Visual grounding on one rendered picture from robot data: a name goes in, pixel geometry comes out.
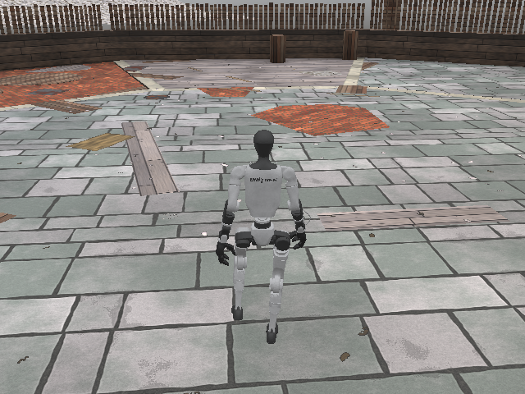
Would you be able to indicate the robot left upper arm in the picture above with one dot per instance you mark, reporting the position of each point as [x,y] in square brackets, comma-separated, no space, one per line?
[237,173]

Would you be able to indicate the robot right forearm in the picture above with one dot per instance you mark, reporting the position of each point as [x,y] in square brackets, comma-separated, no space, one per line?
[299,219]

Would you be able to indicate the robot right foot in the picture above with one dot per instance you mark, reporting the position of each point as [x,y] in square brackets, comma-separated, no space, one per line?
[271,336]

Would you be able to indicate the robot right hand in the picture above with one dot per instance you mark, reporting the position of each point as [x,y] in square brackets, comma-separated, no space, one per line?
[298,236]

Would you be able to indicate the robot left forearm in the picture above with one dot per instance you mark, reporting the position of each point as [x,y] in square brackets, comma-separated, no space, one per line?
[226,225]

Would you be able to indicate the robot left hand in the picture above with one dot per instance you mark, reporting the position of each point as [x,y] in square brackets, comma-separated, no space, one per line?
[220,252]

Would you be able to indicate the robot right thigh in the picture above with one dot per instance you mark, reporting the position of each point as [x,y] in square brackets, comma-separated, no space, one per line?
[280,255]

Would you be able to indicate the robot right upper arm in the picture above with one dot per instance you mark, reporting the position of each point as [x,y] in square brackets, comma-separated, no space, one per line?
[292,187]

